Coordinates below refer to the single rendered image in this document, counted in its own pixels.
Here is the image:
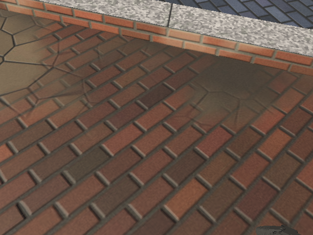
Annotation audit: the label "right robot hand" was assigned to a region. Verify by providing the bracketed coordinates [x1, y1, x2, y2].
[255, 224, 301, 235]

